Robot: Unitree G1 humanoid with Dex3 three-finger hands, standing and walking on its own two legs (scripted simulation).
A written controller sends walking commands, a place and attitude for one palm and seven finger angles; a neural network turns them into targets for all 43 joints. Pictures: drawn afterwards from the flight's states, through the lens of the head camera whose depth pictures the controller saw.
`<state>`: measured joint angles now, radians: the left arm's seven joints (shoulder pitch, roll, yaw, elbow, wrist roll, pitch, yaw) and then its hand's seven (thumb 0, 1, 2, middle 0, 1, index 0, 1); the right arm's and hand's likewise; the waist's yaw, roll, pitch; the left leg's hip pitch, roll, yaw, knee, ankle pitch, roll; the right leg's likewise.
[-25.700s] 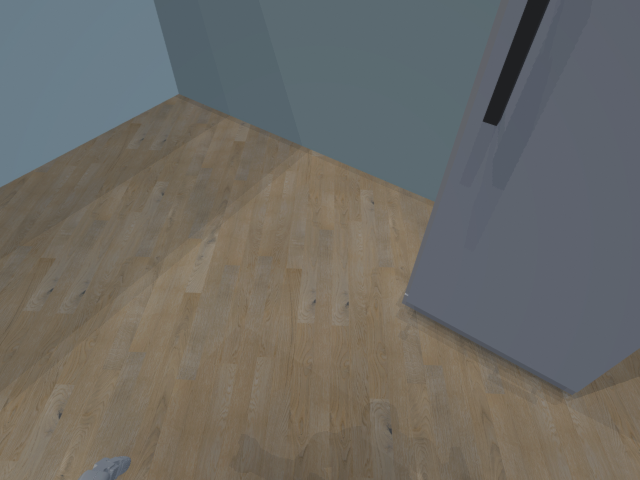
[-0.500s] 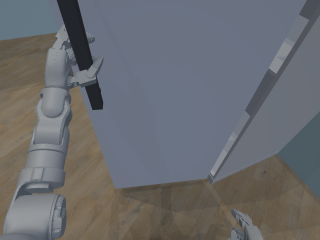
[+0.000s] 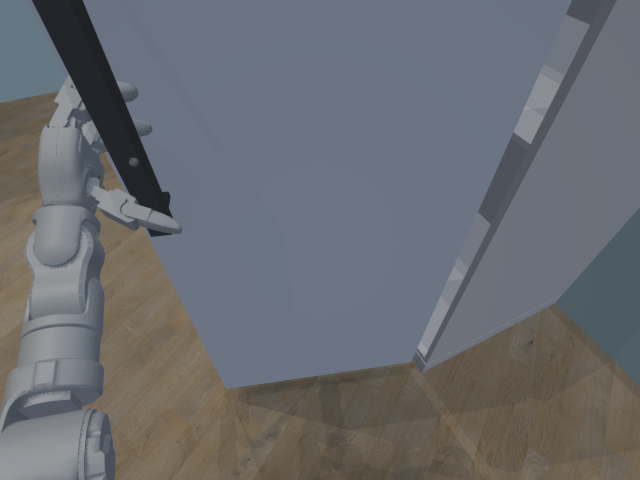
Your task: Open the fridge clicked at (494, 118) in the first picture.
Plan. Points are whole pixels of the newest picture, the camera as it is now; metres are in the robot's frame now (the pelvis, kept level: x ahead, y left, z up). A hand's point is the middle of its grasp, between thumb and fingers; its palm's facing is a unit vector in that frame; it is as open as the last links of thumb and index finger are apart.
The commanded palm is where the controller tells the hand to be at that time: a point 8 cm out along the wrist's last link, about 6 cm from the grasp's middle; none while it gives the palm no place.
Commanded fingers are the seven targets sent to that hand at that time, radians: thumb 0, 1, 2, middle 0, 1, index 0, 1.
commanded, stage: slip the hand off the handle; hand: left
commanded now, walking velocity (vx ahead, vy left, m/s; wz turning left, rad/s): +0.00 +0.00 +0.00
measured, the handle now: (111, 94) +0.44 +0.22 +0.27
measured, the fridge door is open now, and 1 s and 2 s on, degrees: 72 72 72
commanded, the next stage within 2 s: draw the hand back to the body in 1.72 s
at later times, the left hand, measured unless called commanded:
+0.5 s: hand (65, 173) +0.38 +0.27 +0.22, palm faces +0.22 -0.96 -0.16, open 14.7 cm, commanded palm +0.35 +0.31 +0.21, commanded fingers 0.00 -0.55 0.20 -0.25 -1.15 -0.25 -1.15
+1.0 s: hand (48, 213) +0.33 +0.27 +0.21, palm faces +0.18 -0.97 -0.15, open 14.7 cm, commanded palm +0.29 +0.31 +0.21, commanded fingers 0.00 -0.55 0.20 -0.25 -1.15 -0.25 -1.15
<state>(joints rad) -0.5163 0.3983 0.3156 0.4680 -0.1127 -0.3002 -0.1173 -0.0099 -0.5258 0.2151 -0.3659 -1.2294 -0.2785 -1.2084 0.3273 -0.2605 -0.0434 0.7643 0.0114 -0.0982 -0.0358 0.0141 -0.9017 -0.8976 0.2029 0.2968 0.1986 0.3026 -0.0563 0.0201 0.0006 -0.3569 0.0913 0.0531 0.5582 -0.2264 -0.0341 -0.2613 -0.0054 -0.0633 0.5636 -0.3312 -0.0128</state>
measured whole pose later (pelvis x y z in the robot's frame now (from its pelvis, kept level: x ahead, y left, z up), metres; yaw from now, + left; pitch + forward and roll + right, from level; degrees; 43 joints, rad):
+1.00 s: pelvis -0.01 +0.02 +0.00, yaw +0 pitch -1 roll -1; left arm -0.31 0.40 0.38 0.29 -0.20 -0.28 -0.22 -0.01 -0.55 0.20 -0.26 -1.15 -0.25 -1.15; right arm 0.27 -0.24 0.01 0.71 0.03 -0.11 -0.08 0.01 -0.90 -0.90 0.21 0.30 0.20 0.30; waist -0.01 0.03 -0.01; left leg -0.35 0.07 0.05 0.61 -0.24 -0.01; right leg -0.24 -0.02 -0.06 0.58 -0.33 0.01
